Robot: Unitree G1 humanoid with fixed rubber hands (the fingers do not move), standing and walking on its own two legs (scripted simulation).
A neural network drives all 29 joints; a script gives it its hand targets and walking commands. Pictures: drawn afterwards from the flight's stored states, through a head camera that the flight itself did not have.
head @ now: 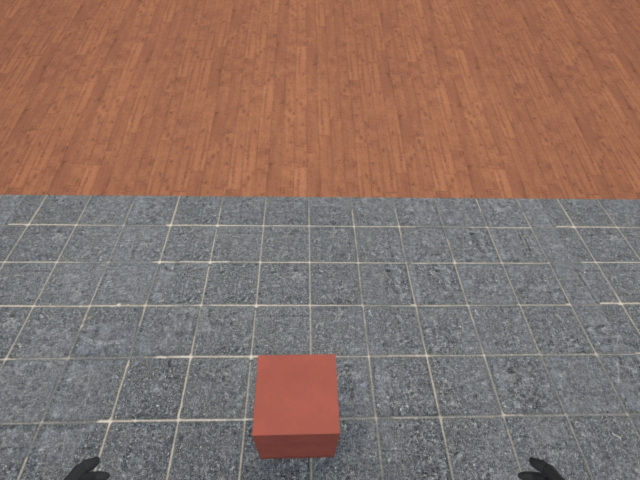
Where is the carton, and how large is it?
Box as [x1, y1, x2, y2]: [252, 354, 339, 458]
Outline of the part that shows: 335,354 258,355 252,436 260,458 333,456 339,435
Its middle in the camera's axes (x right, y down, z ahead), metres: -0.06 +0.47 +1.09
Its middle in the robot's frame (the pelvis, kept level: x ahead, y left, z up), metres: +0.41 +0.04 -0.66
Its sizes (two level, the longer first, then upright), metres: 0.210 0.200 0.250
